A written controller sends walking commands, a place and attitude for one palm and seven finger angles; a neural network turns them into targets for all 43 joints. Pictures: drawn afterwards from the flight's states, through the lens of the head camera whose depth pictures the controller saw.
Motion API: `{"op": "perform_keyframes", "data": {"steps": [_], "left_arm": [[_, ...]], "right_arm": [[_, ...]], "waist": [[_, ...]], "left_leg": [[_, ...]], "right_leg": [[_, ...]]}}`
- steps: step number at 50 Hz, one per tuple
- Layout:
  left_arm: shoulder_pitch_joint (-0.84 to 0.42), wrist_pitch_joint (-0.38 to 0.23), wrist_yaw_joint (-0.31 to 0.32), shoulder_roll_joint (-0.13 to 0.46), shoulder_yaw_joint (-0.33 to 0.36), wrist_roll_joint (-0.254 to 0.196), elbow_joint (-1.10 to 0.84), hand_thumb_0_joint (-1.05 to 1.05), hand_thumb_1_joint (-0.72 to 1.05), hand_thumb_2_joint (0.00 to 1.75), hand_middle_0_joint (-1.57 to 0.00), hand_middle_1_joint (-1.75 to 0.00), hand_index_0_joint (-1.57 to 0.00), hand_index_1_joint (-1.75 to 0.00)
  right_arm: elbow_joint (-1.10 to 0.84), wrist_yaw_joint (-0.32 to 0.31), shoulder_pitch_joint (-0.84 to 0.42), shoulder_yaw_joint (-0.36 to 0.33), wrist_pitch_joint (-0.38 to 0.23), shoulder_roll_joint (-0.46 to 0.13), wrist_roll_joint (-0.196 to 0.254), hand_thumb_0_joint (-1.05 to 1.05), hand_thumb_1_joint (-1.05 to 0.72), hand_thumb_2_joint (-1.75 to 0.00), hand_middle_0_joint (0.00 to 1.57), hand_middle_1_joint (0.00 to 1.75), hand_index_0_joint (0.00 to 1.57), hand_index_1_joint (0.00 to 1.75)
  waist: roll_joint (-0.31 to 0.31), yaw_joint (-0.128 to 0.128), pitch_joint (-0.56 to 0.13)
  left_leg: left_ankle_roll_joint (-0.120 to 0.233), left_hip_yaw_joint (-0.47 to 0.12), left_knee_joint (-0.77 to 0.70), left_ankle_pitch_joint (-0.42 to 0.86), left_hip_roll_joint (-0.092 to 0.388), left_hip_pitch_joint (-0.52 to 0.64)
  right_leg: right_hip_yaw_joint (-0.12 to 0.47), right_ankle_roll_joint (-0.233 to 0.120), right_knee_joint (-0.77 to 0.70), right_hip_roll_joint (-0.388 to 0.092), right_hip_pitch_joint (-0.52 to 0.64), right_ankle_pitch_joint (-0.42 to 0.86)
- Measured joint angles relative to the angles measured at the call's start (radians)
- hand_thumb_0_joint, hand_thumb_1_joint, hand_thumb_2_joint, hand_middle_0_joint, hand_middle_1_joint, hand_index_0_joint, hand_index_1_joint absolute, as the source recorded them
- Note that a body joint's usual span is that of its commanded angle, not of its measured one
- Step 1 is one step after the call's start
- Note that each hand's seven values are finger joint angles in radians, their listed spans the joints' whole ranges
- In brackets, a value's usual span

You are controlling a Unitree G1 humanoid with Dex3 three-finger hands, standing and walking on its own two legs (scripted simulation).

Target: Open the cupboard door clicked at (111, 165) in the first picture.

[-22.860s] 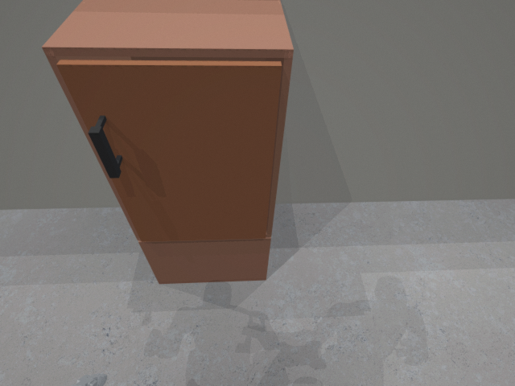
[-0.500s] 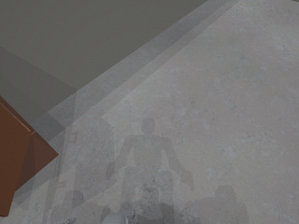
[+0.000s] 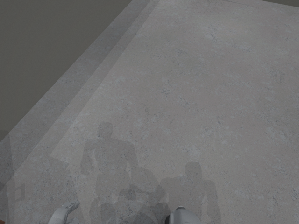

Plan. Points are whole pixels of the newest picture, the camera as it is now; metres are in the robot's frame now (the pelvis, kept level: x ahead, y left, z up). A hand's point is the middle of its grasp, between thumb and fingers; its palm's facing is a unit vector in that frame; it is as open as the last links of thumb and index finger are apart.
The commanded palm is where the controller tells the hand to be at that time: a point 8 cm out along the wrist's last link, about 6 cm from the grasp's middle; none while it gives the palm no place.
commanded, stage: walk to a spot facing it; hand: left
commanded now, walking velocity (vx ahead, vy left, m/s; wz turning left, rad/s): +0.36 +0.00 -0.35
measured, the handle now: out of the picture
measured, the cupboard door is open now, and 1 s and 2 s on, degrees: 48 48 48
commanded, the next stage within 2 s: turn to face it in 0.80 s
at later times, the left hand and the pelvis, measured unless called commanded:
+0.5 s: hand (97, 177) +0.28 +0.18 -0.19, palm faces -0.12 -0.97 -0.19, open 7.3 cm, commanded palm none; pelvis +0.24 -0.01 -0.01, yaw -9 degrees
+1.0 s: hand (132, 118) +0.52 +0.08 -0.18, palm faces -0.17 -0.97 -0.17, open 7.2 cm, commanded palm none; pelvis +0.45 -0.09 +0.00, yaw -11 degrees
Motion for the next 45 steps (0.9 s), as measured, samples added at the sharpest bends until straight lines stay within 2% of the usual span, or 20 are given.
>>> {"op": "perform_keyframes", "data": {"steps": [2,4,6,7,9,11,14,17,20,21,23,25,27,29,33,36,38,40,42,45], "left_arm": [[-0.028,-0.005,0.0,0.002,-0.004,0.0,-0.005,0.0,0.91,0.9,-0.19,-0.3,-0.19,-0.3],[-0.047,-0.033,0.006,0.013,-0.008,0.003,-0.02,0.0,0.91,0.9,-0.19,-0.3,-0.2,-0.3],[-0.057,-0.059,0.026,-0.002,-0.006,-0.01,-0.021,0.0,0.91,0.9,-0.19,-0.3,-0.2,-0.3],[-0.051,-0.062,0.034,-0.011,-0.009,-0.015,-0.018,0.0,0.91,0.9,-0.19,-0.3,-0.2,-0.3],[-0.023,-0.059,0.049,-0.027,-0.015,-0.017,-0.005,0.0,0.91,0.9,-0.19,-0.3,-0.2,-0.3],[0.014,-0.055,0.057,-0.041,-0.019,-0.013,0.019,0.0,0.91,0.9,-0.19,-0.3,-0.2,-0.3],[0.069,-0.056,0.061,-0.056,-0.017,-0.013,0.058,0.0,0.92,0.9,-0.2,-0.3,-0.2,-0.3],[0.111,-0.061,0.058,-0.045,-0.01,-0.013,0.088,-0.01,0.94,0.9,-0.2,-0.3,-0.2,-0.3],[0.162,-0.06,0.053,-0.044,-0.011,-0.014,0.113,-0.01,0.94,0.9,-0.2,-0.3,-0.2,-0.3],[0.186,-0.058,0.051,-0.047,-0.011,-0.015,0.116,-0.01,0.94,0.9,-0.2,-0.3,-0.2,-0.3],[0.203,-0.044,0.053,-0.036,-0.01,-0.016,0.134,0.0,0.93,0.9,-0.2,-0.3,-0.2,-0.3],[0.205,-0.033,0.052,-0.027,-0.006,-0.01,0.148,0.0,0.93,0.9,-0.2,-0.3,-0.2,-0.3],[0.185,-0.027,0.047,-0.023,-0.001,-0.004,0.148,0.0,0.92,0.9,-0.2,-0.3,-0.2,-0.3],[0.159,-0.028,0.04,-0.029,-0.001,-0.002,0.131,0.0,0.92,0.9,-0.19,-0.3,-0.2,-0.3],[0.114,-0.037,0.029,-0.05,-0.011,-0.004,0.099,0.01,0.92,0.9,-0.19,-0.3,-0.19,-0.3],[0.09,-0.043,0.025,-0.056,-0.014,-0.003,0.09,0.0,0.91,0.9,-0.19,-0.3,-0.19,-0.3],[0.086,-0.058,0.026,-0.048,-0.014,0.0,0.082,0.0,0.91,0.9,-0.19,-0.3,-0.2,-0.3],[0.071,-0.073,0.039,-0.063,-0.011,-0.005,0.088,0.0,0.91,0.9,-0.19,-0.3,-0.2,-0.3],[0.079,-0.078,0.051,-0.079,-0.015,-0.01,0.091,0.0,0.91,0.9,-0.19,-0.3,-0.2,-0.3],[0.114,-0.083,0.077,-0.086,-0.008,-0.013,0.104,0.0,0.92,0.9,-0.2,-0.3,-0.2,-0.3]], "right_arm": [[0.019,0.001,0.037,-0.002,0.007,-0.011,0.0,0.0,-0.9,-0.89,0.2,0.3,0.2,0.3],[0.042,0.005,0.072,-0.002,0.018,-0.011,0.011,0.0,-0.9,-0.89,0.2,0.3,0.2,0.3],[0.071,0.007,0.04,-0.004,0.043,-0.021,0.023,0.0,-0.9,-0.89,0.2,0.3,0.2,0.3],[0.076,0.008,0.018,-0.008,0.05,-0.024,0.025,0.01,-0.9,-0.89,0.2,0.3,0.2,0.29],[0.07,0.008,-0.026,-0.015,0.051,-0.021,0.023,0.01,-0.91,-0.89,0.2,0.3,0.2,0.29],[0.047,0.01,-0.069,-0.017,0.047,-0.011,0.017,0.01,-0.91,-0.89,0.2,0.3,0.2,0.29],[0.006,0.021,-0.12,-0.018,0.034,0.011,0.014,0.01,-0.91,-0.89,0.19,0.3,0.2,0.29],[-0.017,0.032,-0.157,-0.016,0.018,0.029,0.013,0.0,-0.91,-0.89,0.19,0.3,0.2,0.29],[-0.028,0.034,-0.179,-0.014,0.0,0.028,0.011,0.0,-0.91,-0.89,0.19,0.3,0.2,0.29],[-0.035,0.033,-0.18,-0.013,-0.012,0.02,0.008,0.0,-0.91,-0.89,0.2,0.3,0.2,0.29],[-0.034,0.025,-0.194,-0.013,-0.025,0.032,-0.002,0.0,-0.91,-0.89,0.2,0.3,0.2,0.29],[-0.038,0.021,-0.181,-0.008,-0.027,0.046,-0.005,0.0,-0.91,-0.89,0.2,0.3,0.2,0.3],[-0.029,0.015,-0.152,-0.005,-0.031,0.058,-0.004,0.0,-0.91,-0.89,0.2,0.3,0.2,0.3],[-0.004,0.004,-0.124,-0.009,-0.032,0.06,-0.001,0.0,-0.92,-0.89,0.2,0.3,0.2,0.3],[0.046,0.008,-0.069,-0.013,-0.02,0.041,0.002,0.0,-0.92,-0.89,0.2,0.3,0.2,0.3],[0.076,0.014,-0.029,-0.017,-0.003,0.031,0.004,0.0,-0.92,-0.89,0.2,0.3,0.2,0.3],[0.091,0.018,0.006,-0.018,0.01,0.029,0.01,0.0,-0.91,-0.89,0.2,0.3,0.2,0.3],[0.12,0.021,0.0,-0.022,0.035,0.016,0.018,0.0,-0.91,-0.89,0.2,0.3,0.2,0.3],[0.132,0.021,-0.021,-0.027,0.048,0.009,0.02,0.0,-0.91,-0.89,0.2,0.3,0.2,0.29],[0.115,0.018,-0.069,-0.029,0.047,0.017,0.017,0.01,-0.91,-0.89,0.19,0.3,0.2,0.29]], "waist": [[0.009,-0.02,0.001],[-0.008,-0.028,-0.003],[0.008,-0.029,0.026],[0.015,-0.032,0.035],[0.016,-0.035,0.034],[0.003,-0.034,0.02],[-0.019,-0.024,-0.004],[-0.028,0.002,-0.02],[-0.015,0.024,-0.036],[0.0,0.031,-0.049],[-0.017,0.031,-0.052],[-0.029,0.028,-0.058],[-0.029,0.026,-0.061],[-0.021,0.033,-0.053],[0.007,0.03,-0.039],[0.012,0.016,-0.033],[-0.004,0.01,-0.04],[0.015,0.012,-0.029],[0.026,0.011,-0.029],[0.007,0.009,-0.04]], "left_leg": [[-0.021,0.017,0.042,-0.054,0.016,0.024],[-0.016,0.018,0.232,-0.116,0.032,-0.027],[0.005,-0.075,0.57,-0.163,0.029,-0.161],[0.01,-0.108,0.689,-0.149,0.022,-0.226],[0.007,-0.128,0.774,-0.109,0.017,-0.333],[0.001,-0.124,0.727,-0.063,0.019,-0.405],[-0.005,-0.114,0.549,0.018,0.017,-0.451],[-0.005,-0.111,0.356,0.094,0.002,-0.43],[0.003,-0.095,0.187,0.146,-0.022,-0.356],[0.023,-0.103,0.146,0.161,-0.024,-0.332],[0.057,-0.081,0.216,0.148,-0.033,-0.335],[0.067,-0.061,0.223,0.095,-0.039,-0.305],[0.058,-0.057,0.171,0.09,-0.046,-0.262],[0.051,-0.054,0.105,0.102,-0.049,-0.21],[0.036,-0.037,0.021,0.091,-0.037,-0.113],[0.008,-0.019,0.044,0.03,-0.022,-0.058],[0.004,-0.01,0.147,-0.051,-0.013,-0.061],[0.024,-0.064,0.4,-0.158,-0.003,-0.142],[0.032,-0.106,0.608,-0.149,-0.011,-0.244],[0.024,-0.106,0.66,-0.085,-0.013,-0.359]], "right_leg": [[-0.024,-0.017,-0.092,0.018,0.053,0.002],[-0.015,-0.059,-0.153,0.026,0.112,0.027],[-0.014,-0.062,-0.084,0.044,0.117,0.006],[-0.015,-0.06,-0.09,0.054,0.14,-0.008],[-0.005,-0.052,-0.145,0.07,0.195,-0.009],[0.012,-0.048,-0.214,0.08,0.247,0.005],[0.04,-0.049,-0.293,0.086,0.314,0.01],[0.059,-0.04,-0.323,0.092,0.373,-0.018],[0.073,-0.021,-0.289,0.097,0.415,-0.086],[0.077,-0.021,-0.235,0.103,0.403,-0.126],[0.084,-0.031,0.011,0.087,0.324,-0.213],[0.079,-0.035,0.248,0.075,0.222,-0.214],[0.061,-0.027,0.363,0.053,0.134,-0.154],[0.048,-0.015,0.335,0.024,0.079,-0.105],[0.02,-0.003,0.065,-0.01,0.061,-0.053],[-0.007,-0.006,-0.109,-0.005,0.103,0.006],[-0.004,-0.03,-0.188,0.002,0.148,0.048],[-0.017,-0.043,-0.124,0.018,0.155,0.041],[-0.032,-0.043,-0.144,0.034,0.202,-0.007],[-0.036,-0.033,-0.249,0.048,0.283,0.002]]}}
